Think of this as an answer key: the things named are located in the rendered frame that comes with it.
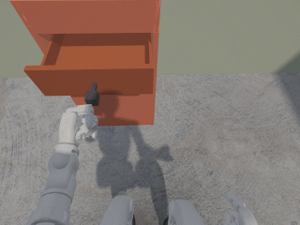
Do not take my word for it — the robot left hand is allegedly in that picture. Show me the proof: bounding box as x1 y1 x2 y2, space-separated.
58 104 98 148

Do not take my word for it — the cabinet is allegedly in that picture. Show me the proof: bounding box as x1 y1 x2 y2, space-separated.
10 0 161 127

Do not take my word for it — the left robot shin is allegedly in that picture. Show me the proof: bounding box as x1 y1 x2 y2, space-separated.
118 191 132 225

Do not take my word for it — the drawer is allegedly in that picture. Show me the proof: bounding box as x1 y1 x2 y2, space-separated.
23 33 154 97

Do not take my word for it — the handle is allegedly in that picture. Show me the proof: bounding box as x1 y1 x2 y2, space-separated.
84 82 100 106

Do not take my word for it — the left robot forearm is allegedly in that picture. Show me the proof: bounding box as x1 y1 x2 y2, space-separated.
26 142 80 225

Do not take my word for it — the robot left thigh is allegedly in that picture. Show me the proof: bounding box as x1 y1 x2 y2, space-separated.
99 195 134 225

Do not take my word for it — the robot right hand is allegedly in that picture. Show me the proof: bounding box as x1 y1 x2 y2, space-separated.
223 193 258 225

